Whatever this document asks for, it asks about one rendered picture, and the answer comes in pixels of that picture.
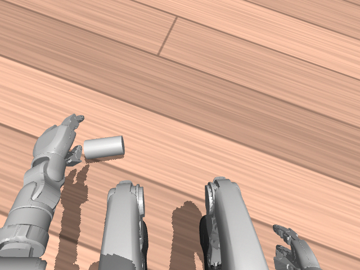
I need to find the can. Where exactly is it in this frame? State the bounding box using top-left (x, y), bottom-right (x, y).
top-left (83, 136), bottom-right (125, 159)

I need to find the left robot arm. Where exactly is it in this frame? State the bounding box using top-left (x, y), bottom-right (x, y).
top-left (0, 153), bottom-right (66, 270)

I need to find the right robot foot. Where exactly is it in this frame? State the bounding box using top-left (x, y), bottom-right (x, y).
top-left (199, 215), bottom-right (222, 270)

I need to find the left robot hand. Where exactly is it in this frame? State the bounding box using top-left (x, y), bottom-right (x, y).
top-left (33, 114), bottom-right (84, 167)

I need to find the right robot hand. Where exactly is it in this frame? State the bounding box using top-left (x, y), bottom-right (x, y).
top-left (273, 224), bottom-right (321, 270)

